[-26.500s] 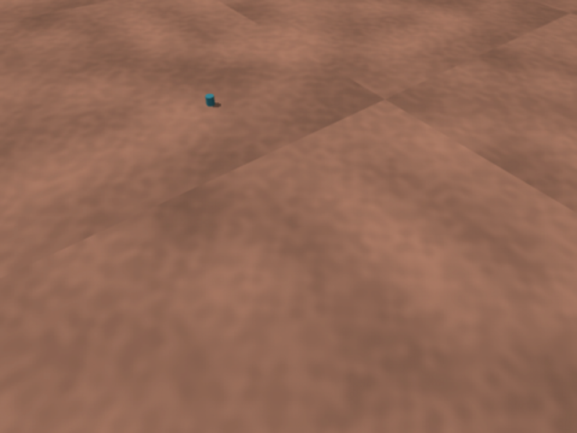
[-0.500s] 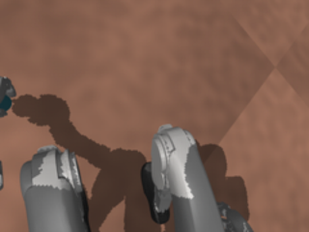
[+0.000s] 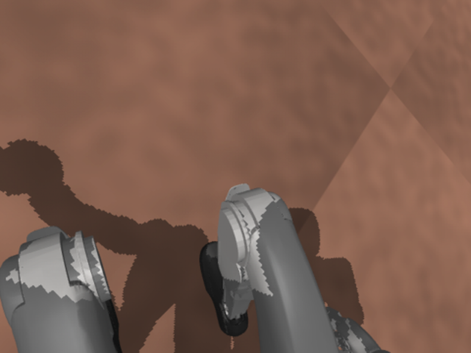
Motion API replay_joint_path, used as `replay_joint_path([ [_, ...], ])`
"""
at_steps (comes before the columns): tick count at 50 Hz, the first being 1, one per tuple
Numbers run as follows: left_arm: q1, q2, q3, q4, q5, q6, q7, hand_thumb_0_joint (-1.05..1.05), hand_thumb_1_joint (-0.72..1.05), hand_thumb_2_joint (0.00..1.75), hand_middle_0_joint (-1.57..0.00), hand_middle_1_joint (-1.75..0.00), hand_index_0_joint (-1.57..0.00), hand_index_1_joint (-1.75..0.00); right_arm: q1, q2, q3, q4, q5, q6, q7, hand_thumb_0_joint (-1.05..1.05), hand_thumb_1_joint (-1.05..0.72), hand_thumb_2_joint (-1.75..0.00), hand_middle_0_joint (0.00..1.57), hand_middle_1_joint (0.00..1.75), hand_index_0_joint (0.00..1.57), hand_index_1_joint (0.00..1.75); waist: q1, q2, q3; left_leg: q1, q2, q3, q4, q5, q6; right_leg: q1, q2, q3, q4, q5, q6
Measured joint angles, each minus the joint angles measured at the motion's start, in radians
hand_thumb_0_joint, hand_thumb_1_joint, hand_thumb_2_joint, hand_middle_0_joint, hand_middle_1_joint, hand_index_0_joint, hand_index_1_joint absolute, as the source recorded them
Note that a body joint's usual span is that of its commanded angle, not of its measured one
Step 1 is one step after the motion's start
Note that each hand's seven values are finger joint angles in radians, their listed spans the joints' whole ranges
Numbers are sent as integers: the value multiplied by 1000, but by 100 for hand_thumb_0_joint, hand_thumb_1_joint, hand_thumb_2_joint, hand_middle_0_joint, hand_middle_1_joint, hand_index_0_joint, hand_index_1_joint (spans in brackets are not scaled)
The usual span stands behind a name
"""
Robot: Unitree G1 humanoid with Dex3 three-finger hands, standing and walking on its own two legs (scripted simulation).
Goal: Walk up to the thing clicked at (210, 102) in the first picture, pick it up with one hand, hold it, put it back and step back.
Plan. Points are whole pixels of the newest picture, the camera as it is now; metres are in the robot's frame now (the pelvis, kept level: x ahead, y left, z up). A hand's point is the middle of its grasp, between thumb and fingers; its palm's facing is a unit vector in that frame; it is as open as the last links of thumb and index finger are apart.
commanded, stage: rest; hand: left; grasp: from above
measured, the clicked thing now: out of the picture +0.44 +0.34 -0.24
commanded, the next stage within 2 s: open in 0.82 s
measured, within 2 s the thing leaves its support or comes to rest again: rests again in 0.48 s
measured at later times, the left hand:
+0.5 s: hand out of the picture +0.43 +0.32 -0.23, palm faces -0.42 -0.13 -0.90, open 6.7 cm
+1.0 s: hand out of the picture +0.42 +0.32 -0.24, palm faces -0.44 -0.13 -0.89, open 6.7 cm
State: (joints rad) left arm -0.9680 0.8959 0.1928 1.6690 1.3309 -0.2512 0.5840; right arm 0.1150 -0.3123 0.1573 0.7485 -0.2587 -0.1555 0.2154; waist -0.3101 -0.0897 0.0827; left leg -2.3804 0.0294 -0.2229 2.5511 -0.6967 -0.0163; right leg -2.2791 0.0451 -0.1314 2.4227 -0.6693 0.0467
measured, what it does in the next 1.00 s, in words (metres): stands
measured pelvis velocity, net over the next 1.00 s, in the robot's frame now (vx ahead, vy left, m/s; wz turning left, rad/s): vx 0.00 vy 0.01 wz -0.04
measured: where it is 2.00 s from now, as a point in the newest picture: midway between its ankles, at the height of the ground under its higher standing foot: (171, 327)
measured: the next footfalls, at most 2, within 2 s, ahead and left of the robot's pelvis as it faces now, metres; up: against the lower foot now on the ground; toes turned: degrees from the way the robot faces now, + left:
none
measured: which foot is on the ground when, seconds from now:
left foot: down 0.00-1.00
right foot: down 0.00-1.00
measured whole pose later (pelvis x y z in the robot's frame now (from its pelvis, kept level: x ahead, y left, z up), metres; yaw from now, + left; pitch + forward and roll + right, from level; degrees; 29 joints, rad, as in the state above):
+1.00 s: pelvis +0.00 +0.01 +0.00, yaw -2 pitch +26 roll -13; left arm -0.99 0.97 0.12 1.78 1.31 -0.26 0.68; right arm 0.07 -0.34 0.26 0.73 -0.30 -0.25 0.28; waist -0.35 -0.13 0.14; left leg -2.35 0.03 -0.27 2.58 -0.72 -0.01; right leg -2.23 0.06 -0.17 2.41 -0.67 0.06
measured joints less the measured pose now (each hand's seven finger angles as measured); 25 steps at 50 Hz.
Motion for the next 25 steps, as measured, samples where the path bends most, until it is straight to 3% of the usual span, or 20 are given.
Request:
replay_joint_path([
  [6,-13,12,-40,17,-2,-2,12,-1,35,25,-79,-54,-99,-50,-2,-5,16,7,-11,-24,12,0,-91,-90,20,30,21,30,-8,-12,5,1,-2,-9,12,-7,3,9,2,-7,2,-5,5],
  [17,-14,20,-21,48,13,7,72,-1,36,24,-78,-55,-99,-51,-23,-1,52,-9,-28,-61,48,0,-91,-90,20,30,21,30,-28,-20,19,12,0,-21,17,-20,2,22,6,-16,-2,-11,7],
  [25,-26,36,-14,71,-13,31,80,-1,37,25,-77,-56,-98,-52,-41,-7,59,-14,-30,-86,62,0,-91,-90,20,30,21,30,-31,-18,40,9,5,-26,23,-19,4,17,13,-19,-2,-3,11],
])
